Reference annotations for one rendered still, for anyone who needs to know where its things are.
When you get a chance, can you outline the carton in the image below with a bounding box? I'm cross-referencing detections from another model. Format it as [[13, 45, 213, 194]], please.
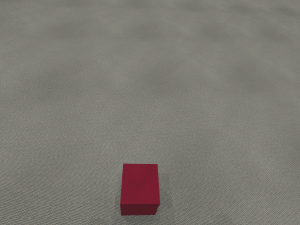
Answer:
[[120, 163, 160, 216]]

